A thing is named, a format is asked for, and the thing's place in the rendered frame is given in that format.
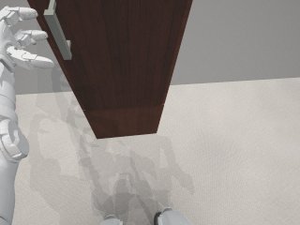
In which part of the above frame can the robot left hand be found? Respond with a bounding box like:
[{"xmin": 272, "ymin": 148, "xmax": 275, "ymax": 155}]
[{"xmin": 0, "ymin": 6, "xmax": 54, "ymax": 70}]

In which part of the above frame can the robot left forearm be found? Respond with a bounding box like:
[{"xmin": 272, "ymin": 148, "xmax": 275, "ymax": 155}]
[{"xmin": 0, "ymin": 53, "xmax": 19, "ymax": 125}]

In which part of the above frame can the cupboard door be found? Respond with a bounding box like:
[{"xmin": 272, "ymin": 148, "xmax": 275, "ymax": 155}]
[{"xmin": 33, "ymin": 0, "xmax": 188, "ymax": 111}]

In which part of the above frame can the robot right thigh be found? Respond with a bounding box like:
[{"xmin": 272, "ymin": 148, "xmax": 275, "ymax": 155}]
[{"xmin": 157, "ymin": 210, "xmax": 193, "ymax": 225}]

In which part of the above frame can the left robot upper arm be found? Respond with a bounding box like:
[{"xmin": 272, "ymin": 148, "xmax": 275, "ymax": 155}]
[{"xmin": 0, "ymin": 118, "xmax": 30, "ymax": 225}]

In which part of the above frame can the handle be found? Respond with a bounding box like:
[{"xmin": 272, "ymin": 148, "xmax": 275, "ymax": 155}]
[{"xmin": 43, "ymin": 0, "xmax": 72, "ymax": 60}]

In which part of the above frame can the right robot shin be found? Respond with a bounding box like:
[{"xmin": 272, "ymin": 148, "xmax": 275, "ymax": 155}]
[{"xmin": 161, "ymin": 207, "xmax": 173, "ymax": 215}]

